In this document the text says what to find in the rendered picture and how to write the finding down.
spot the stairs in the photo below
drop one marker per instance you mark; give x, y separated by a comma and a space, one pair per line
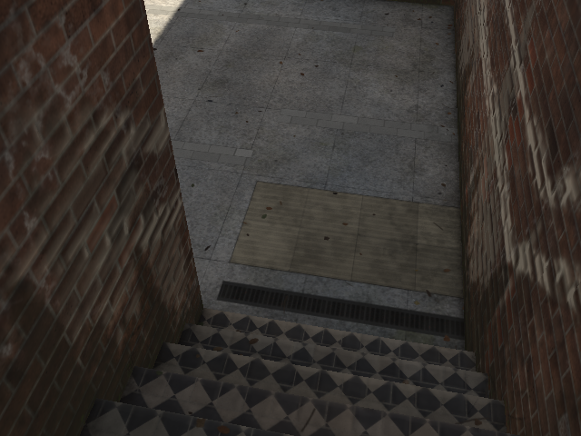
240, 375

